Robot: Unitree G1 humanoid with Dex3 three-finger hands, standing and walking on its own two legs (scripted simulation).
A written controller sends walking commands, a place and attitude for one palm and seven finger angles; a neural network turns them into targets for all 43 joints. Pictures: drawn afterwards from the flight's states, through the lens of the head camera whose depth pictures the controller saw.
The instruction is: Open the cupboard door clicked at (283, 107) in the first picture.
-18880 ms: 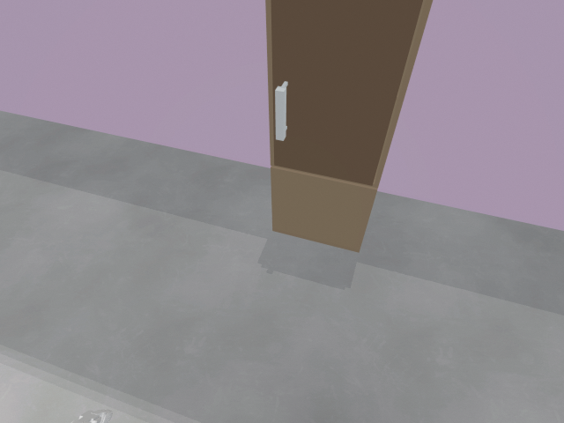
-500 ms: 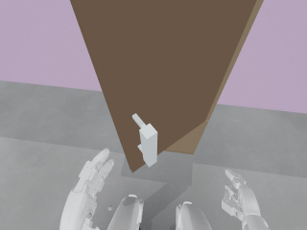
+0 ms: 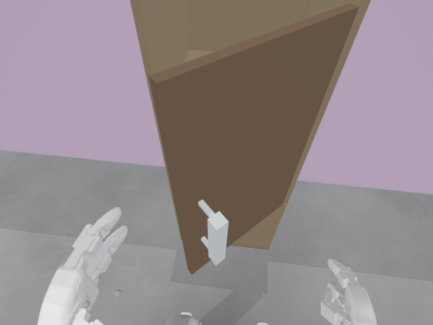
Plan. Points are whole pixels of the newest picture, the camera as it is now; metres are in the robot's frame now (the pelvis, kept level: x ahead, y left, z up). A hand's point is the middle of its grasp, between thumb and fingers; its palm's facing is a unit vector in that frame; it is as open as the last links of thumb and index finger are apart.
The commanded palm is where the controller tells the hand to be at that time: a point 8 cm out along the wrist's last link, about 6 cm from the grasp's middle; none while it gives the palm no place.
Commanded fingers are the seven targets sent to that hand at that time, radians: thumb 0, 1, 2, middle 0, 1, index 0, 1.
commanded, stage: draw the hand back to the body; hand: left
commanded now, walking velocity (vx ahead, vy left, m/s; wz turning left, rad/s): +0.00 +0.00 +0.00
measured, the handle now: (210, 232) +0.31 +0.03 -0.02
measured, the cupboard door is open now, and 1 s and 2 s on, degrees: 45 45 45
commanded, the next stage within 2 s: step back with the hand held close in 1.06 s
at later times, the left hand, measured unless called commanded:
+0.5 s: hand (30, 229) +0.20 +0.23 +0.19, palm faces +0.32 -0.86 -0.40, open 11.2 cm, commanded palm +0.16 +0.29 +0.22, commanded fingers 0.00 0.62 0.78 -0.19 -0.30 -0.19 -0.30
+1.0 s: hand (3, 201) +0.21 +0.24 +0.24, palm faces +0.42 -0.82 -0.40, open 7.5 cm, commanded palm +0.16 +0.29 +0.26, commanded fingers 0.00 0.90 0.90 -0.20 -0.30 -0.20 -0.30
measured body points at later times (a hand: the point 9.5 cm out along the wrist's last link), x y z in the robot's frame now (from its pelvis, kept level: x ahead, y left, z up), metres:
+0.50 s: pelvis +0.03 +0.01 +0.07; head +0.00 -0.01 +0.51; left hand +0.18 +0.28 +0.22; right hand +0.22 -0.20 +0.00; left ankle +0.02 +0.10 -0.66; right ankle +0.00 -0.11 -0.66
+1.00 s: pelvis +0.02 -0.01 +0.08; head +0.00 -0.03 +0.53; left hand +0.18 +0.28 +0.26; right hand +0.21 -0.24 +0.00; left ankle +0.02 +0.10 -0.66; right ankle +0.00 -0.11 -0.66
